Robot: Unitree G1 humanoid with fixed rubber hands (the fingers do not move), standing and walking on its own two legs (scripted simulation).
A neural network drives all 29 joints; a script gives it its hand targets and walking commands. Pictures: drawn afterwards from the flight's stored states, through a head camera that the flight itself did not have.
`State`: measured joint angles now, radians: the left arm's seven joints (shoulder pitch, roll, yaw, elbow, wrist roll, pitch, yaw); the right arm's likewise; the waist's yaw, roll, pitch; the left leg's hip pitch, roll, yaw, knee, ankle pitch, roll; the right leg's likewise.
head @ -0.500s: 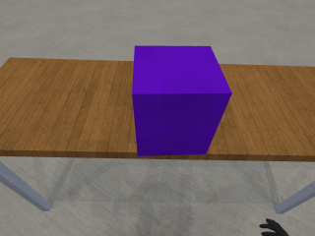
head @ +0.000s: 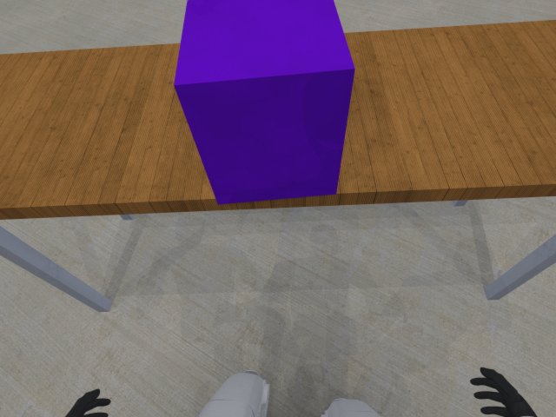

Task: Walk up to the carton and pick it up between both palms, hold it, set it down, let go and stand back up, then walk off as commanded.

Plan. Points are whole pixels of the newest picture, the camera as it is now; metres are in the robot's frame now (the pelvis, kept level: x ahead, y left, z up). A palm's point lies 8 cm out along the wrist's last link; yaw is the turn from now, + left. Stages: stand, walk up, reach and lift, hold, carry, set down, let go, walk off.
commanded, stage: walk off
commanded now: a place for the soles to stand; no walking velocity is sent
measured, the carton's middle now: (268, 105) +0.56 +0.02 +0.09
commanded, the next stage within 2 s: none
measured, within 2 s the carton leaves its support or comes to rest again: neither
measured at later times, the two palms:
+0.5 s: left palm out of the picture -0.08 +0.37 -0.12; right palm out of the picture -0.07 -0.27 -0.08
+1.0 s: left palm out of the picture -0.17 +0.33 -0.08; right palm out of the picture -0.16 -0.31 -0.10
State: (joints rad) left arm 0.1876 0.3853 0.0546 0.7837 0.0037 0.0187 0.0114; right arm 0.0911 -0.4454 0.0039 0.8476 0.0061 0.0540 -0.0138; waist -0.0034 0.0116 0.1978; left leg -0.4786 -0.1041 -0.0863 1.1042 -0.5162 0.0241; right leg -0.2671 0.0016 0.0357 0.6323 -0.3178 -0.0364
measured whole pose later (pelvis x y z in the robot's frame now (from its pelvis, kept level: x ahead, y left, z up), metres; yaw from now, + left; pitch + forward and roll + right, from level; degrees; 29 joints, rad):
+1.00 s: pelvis -0.26 +0.01 +0.00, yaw +1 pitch -4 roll +1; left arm 0.22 0.41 0.06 0.82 0.00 0.01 -0.01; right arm 0.19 -0.44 0.00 0.82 0.01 0.03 -0.01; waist 0.00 0.01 0.12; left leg -0.31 0.00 -0.11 0.80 -0.43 0.02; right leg -0.24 0.08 0.09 0.57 -0.26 -0.05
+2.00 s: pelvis -0.22 +0.03 +0.00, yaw +2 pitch -3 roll +0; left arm 0.20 0.41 0.06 0.86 0.00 -0.02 -0.02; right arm 0.16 -0.42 0.00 0.82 0.01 -0.04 -0.01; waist 0.00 -0.03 0.08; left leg -0.25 0.01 -0.06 0.59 -0.30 -0.01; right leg -0.29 0.03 0.07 0.60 -0.27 -0.02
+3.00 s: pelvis -0.22 +0.03 +0.01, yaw +2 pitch -2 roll +0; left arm 0.14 0.41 0.06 1.00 0.00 -0.02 -0.02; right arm 0.14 -0.42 0.00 0.86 0.01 -0.04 -0.01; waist 0.00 -0.03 0.06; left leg -0.22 0.02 -0.06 0.51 -0.26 -0.01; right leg -0.24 0.03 0.07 0.49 -0.21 -0.01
